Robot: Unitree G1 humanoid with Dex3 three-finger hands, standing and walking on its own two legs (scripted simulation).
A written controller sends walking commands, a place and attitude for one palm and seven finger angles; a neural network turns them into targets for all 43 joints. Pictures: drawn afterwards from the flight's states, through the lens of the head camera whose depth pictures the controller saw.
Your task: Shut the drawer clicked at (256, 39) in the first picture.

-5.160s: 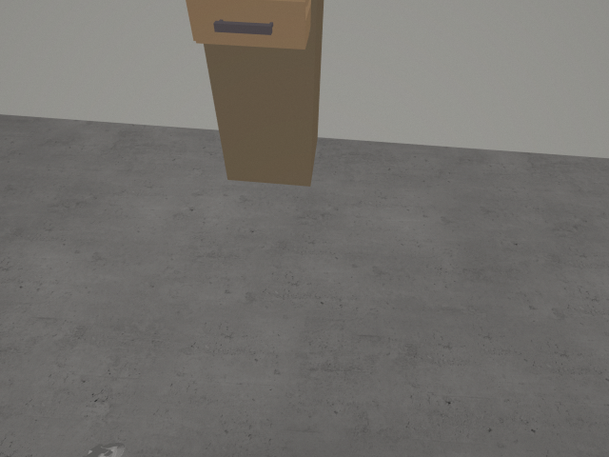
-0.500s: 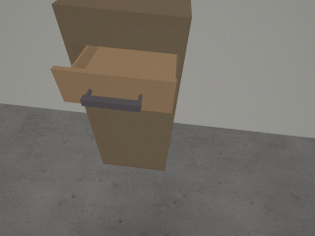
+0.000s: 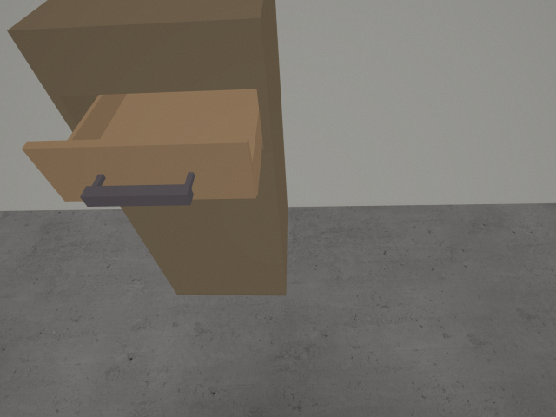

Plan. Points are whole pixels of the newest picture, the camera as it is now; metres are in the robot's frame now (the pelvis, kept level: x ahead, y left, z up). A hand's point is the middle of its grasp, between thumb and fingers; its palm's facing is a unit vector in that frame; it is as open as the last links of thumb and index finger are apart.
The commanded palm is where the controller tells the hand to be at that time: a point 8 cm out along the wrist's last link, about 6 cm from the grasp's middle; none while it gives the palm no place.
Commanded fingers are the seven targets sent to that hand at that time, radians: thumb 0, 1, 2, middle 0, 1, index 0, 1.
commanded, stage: come to a stop and stand still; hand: left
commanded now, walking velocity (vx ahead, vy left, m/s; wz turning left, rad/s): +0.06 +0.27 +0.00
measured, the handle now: (141, 186) +0.47 +0.27 +0.06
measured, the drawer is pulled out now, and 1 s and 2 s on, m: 0.16 0.16 0.16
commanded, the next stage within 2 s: look again from close up in 1.02 s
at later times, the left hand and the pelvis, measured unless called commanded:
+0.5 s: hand out of the picture -0.05 +0.19 -0.14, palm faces +0.12 -0.96 -0.26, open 7.3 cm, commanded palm none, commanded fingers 0.00 0.90 0.90 -0.20 -0.30 -0.20 -0.30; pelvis -0.02 +0.00 +0.02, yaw +2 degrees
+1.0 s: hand out of the picture +0.01 +0.22 -0.16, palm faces +0.04 -0.98 -0.21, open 7.3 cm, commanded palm none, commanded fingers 0.00 0.90 0.90 -0.20 -0.30 -0.20 -0.30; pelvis +0.00 +0.05 +0.01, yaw +1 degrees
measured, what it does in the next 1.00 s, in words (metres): steps on the spot: left foot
